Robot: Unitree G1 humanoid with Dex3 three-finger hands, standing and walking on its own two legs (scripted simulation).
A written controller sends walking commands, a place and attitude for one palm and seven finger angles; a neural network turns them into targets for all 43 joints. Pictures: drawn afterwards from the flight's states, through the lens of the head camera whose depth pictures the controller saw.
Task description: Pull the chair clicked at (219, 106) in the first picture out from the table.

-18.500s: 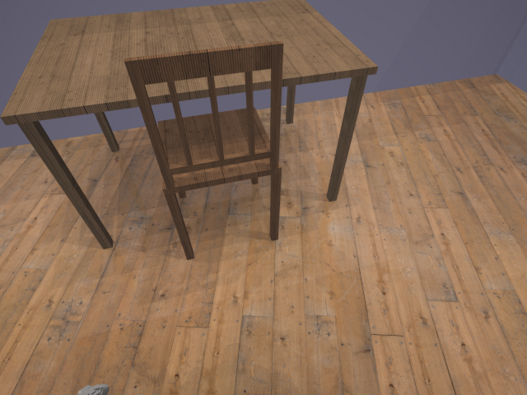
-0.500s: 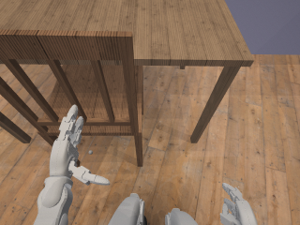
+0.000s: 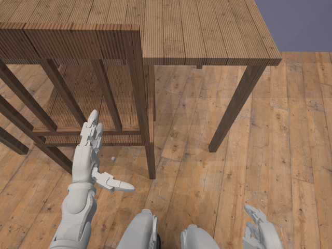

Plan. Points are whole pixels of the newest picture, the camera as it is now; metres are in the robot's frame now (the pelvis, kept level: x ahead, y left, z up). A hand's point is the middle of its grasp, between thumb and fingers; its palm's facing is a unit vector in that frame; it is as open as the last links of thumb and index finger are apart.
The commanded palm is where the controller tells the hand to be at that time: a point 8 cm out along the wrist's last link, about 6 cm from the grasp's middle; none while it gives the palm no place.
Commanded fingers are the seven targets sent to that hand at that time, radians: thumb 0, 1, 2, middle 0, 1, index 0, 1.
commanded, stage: aim the fingers beside a spindle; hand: left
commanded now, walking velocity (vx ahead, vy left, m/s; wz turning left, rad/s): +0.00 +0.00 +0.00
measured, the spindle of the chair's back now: (70, 100) +0.46 +0.29 +0.03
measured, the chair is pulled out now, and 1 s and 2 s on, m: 0.00 0.00 0.00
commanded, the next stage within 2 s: none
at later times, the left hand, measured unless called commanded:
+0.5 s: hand (110, 155) +0.32 +0.15 +0.03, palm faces +0.12 -0.99 -0.06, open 16.9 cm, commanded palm +0.29 +0.19 +0.02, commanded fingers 0.00 -0.50 0.30 -0.06 -0.08 -0.06 -0.08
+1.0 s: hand (119, 160) +0.31 +0.13 +0.01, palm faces +0.07 -1.00 -0.01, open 16.9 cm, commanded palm +0.30 +0.19 +0.03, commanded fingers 0.00 -0.50 0.30 -0.06 -0.08 -0.06 -0.08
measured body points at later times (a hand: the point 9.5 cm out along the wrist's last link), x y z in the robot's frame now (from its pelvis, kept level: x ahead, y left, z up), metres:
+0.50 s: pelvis +0.00 -0.01 +0.00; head +0.09 -0.01 +0.44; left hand +0.30 +0.21 +0.03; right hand +0.17 -0.24 -0.12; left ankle +0.07 +0.06 -0.62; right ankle -0.01 -0.09 -0.62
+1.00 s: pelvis +0.00 +0.00 +0.00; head +0.10 +0.00 +0.44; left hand +0.30 +0.19 +0.02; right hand +0.16 -0.24 -0.11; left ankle +0.07 +0.06 -0.62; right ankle -0.01 -0.09 -0.62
